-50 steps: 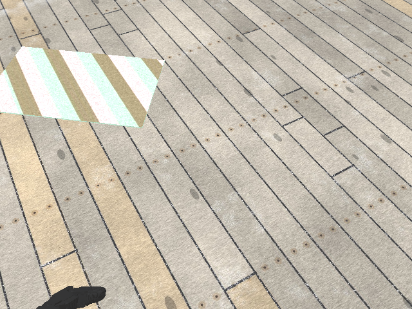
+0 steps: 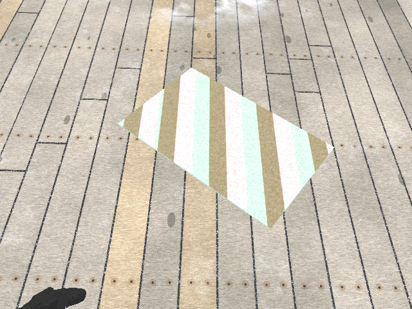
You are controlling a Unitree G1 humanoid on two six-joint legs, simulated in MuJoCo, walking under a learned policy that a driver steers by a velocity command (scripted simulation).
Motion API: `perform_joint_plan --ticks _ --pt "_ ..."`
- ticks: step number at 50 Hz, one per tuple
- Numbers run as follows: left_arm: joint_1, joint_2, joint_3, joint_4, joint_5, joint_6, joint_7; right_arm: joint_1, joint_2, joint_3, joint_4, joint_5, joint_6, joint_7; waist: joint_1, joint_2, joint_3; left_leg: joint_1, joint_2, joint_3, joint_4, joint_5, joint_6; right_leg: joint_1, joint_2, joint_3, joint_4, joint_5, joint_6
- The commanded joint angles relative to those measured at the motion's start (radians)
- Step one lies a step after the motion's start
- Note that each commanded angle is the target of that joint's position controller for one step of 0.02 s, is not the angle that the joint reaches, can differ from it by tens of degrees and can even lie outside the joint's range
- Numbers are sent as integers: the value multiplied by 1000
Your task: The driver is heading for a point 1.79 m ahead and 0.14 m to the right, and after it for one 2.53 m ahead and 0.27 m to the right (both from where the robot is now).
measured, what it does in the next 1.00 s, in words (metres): walks ahead: right foot, then left foot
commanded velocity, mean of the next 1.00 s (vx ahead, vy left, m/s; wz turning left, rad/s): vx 0.36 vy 0.00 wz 0.07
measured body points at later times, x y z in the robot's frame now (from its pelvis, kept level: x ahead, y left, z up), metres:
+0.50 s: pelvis +0.27 -0.05 +0.00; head +0.30 -0.06 +0.45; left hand +0.26 +0.22 -0.12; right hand +0.48 -0.28 -0.09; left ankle +0.38 +0.13 -0.68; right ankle +0.25 -0.15 -0.75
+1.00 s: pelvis +0.43 +0.01 -0.01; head +0.46 +0.01 +0.44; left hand +0.54 +0.30 -0.13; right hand +0.59 -0.25 -0.12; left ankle +0.49 +0.12 -0.75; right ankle +0.47 -0.13 -0.70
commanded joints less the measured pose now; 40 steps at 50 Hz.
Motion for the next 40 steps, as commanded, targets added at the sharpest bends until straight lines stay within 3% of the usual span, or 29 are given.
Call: perform_joint_plan --ticks 1,3,6,8,9,10,11,12,13,14,15,16,18,19,20,22,26,29,31,33,34,35,36,37,38,39,40 --pt "-80 45 5 -69 -9 -10 -6 -14 -180 -52 -62 6 -13 -15 0 104 -48 -66 195 -167 -98 171 150 125 69 -43 -191 173 11" --pt "-110 59 8 -76 -17 -18 -16 16 -173 -50 -42 8 -12 -15 -19 120 -48 -34 218 -192 -78 122 140 152 77 -37 -251 214 1" --pt "-113 87 20 -84 -17 -30 -29 44 -154 -45 -18 6 -11 -16 -18 140 -39 51 263 -257 -14 91 123 170 75 -24 -314 159 -38" --pt "-51 101 32 -73 -17 -36 -30 27 -153 -46 -16 3 -5 -14 20 165 -41 78 267 -274 45 158 101 245 86 -52 -353 84 -75" --pt "29 121 45 -53 -10 -40 -25 21 -134 -40 -21 1 -4 -13 59 162 -79 73 226 -254 132 263 79 361 96 -67 -379 74 -103" --pt "161 161 59 -37 3 -44 -21 13 -93 -23 -36 -8 -6 -10 121 106 -193 -1 174 -197 348 242 44 573 -12 33 -352 94 -161" --pt "298 251 84 -4 17 -36 -18 140 -44 -6 -43 11 -16 -14 111 -152 -341 -335 37 -68 712 -21 -42 941 -216 418 -387 -57 -328" --pt "353 205 77 25 -15 -29 -31 153 -78 -5 -38 16 -24 -16 126 -264 -340 -529 21 -84 883 -385 -60 990 -294 710 -530 -325 -379" --pt "305 139 57 16 -30 -24 -28 57 -148 -23 -43 24 -25 -14 142 -143 -195 -614 74 -108 962 -320 -55 884 -274 626 -553 -440 -339" --pt "249 114 45 4 -21 -14 -24 -30 -151 -21 -62 15 -24 -14 132 -67 -115 -610 115 -64 954 -244 -51 761 -235 492 -559 -379 -305" --pt "209 92 35 4 -12 -8 -23 -81 -138 -19 -77 -2 -27 -11 112 -32 -48 -592 147 -39 890 -186 -48 643 -191 396 -588 -287 -295" --pt "185 76 27 5 -4 -9 -21 -82 -125 -21 -79 -8 -28 -8 83 -53 -29 -543 182 -35 830 -141 -48 569 -162 336 -607 -196 -285" --pt "179 56 20 14 -7 -13 -21 -58 -91 -17 -62 -8 -23 -6 62 -60 -35 -475 198 -6 770 -99 -51 513 -104 231 -642 -68 -269" --pt "186 85 26 24 -9 -17 -18 -50 -74 -11 -65 -5 -22 -5 50 -93 -41 -475 202 3 734 -81 -60 502 -118 210 -652 -10 -287" --pt "201 93 29 33 -17 -20 -17 -80 -72 -7 -73 -12 -24 -5 61 -73 -30 -495 210 12 686 -63 -71 510 -117 176 -659 96 -297" --pt "217 120 36 50 -19 -14 -10 -143 -57 2 -84 -12 -29 -6 75 -43 -35 -498 217 25 560 32 -83 521 -111 126 -675 129 -294" --pt "274 140 36 83 -34 -1 -5 -268 -33 14 -104 -5 -39 9 124 -40 -14 -433 188 60 322 211 -91 535 -82 32 -673 166 -261" --pt "321 143 32 116 -33 18 -1 -335 -33 13 -124 -6 -48 22 143 -49 -2 -378 146 81 218 249 -82 581 -90 11 -605 344 -238" --pt "324 149 32 127 -34 32 3 -339 -48 6 -130 -9 -54 33 130 -66 -23 -336 125 77 166 220 -56 631 -101 15 -534 431 -214" --pt "278 163 36 120 -39 39 10 -223 -82 -12 -93 -22 -57 33 52 -71 -89 -159 90 94 85 261 -19 635 -74 1 -403 557 -175" --pt "281 143 29 116 -33 36 11 -131 -123 -26 -65 -33 -58 25 10 -45 -152 8 110 90 54 410 11 588 -26 -27 -280 551 -141" --pt "298 82 5 85 -1 25 10 -12 -203 -40 -52 -58 -55 13 -12 89 -300 322 313 -96 166 850 93 386 38 -59 -18 230 -90" --pt "472 -1 -29 119 -4 21 -1 -6 -191 -29 -53 -58 -40 12 29 299 -452 570 564 -364 187 1040 280 128 141 -43 296 -541 -26" --pt "458 105 -1 153 -31 29 -4 24 -136 -22 -46 -36 -22 16 -18 200 -490 510 526 -378 149 843 261 105 110 55 382 -585 -24" --pt "354 134 12 123 -50 41 0 -45 -116 -13 -48 -26 -16 14 -12 158 -351 400 473 -277 107 720 216 40 81 32 399 -537 -19" --pt "295 114 10 110 -47 59 12 -126 -85 -1 -45 -21 -14 12 18 106 -259 266 429 -213 55 581 182 36 45 6 350 -476 -9" --pt "267 106 13 105 -30 80 23 -181 -64 8 -42 -31 -17 12 44 92 -187 108 406 -164 3 503 163 103 17 11 292 -418 0"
